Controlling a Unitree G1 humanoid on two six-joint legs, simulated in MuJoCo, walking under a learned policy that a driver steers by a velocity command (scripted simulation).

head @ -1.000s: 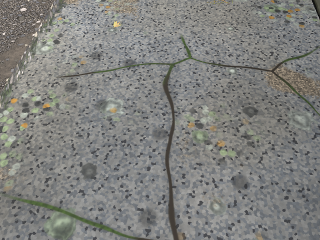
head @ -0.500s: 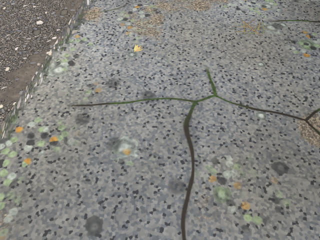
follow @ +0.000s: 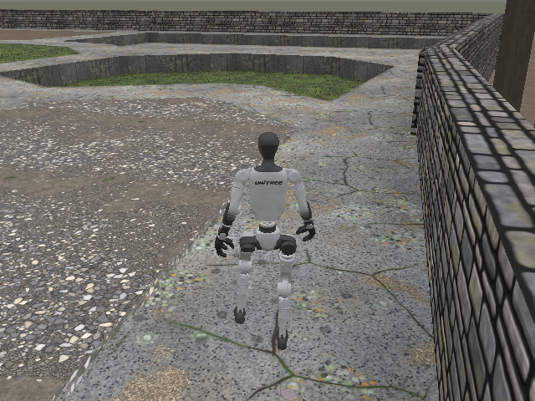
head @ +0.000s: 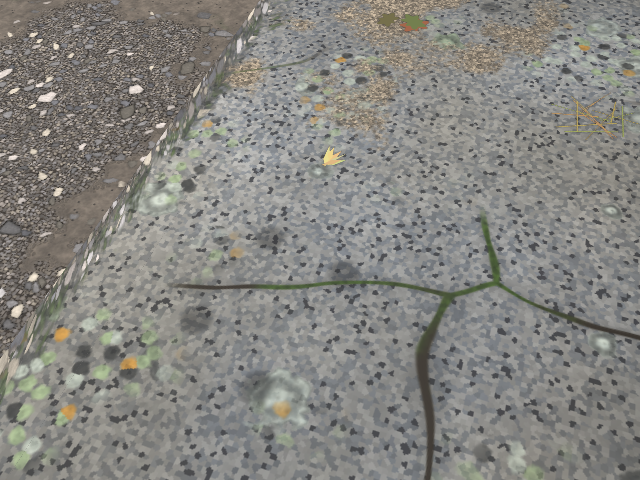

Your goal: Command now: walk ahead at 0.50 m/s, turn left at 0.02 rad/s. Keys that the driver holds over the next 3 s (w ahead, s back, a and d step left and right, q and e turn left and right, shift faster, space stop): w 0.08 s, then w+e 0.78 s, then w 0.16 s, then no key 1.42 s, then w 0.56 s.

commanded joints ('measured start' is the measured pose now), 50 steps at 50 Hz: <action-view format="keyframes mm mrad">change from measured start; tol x32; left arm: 1 -27 179 43 -55 -10 -10 10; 50 -60 156 61 -153 -4 11 26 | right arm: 1 -84 -31 -1 -73 4 -20 10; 12 289 -272 -82 -13 -21 -32 15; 50 -69 -59 -19 -14 -15 -35 0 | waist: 1 1 -97 22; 10 -152 -97 -141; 12 -130 323 -418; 21 -50 36 -1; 33 -115 13 73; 39 31 -252 -400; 50 -35 -92 -19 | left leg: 1 62 -22 31 -163 158 -4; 10 551 -64 30 -339 54 104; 12 1063 318 -628 -445 -161 298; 19 528 152 -96 -658 16 203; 31 708 171 215 -661 209 168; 36 741 149 292 -237 795 103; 39 -65 -169 19 588 -535 -19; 50 63 -7 14 -16 63 -44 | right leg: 1 -45 -236 115 -120 223 -145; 10 -5 -222 132 315 431 -54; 13 -635 -70 182 1021 -385 34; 27 -570 -186 78 535 231 63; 36 -235 -18 -92 345 6 -80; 39 536 -409 898 70 -172 -405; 50 -97 -186 228 -59 318 -193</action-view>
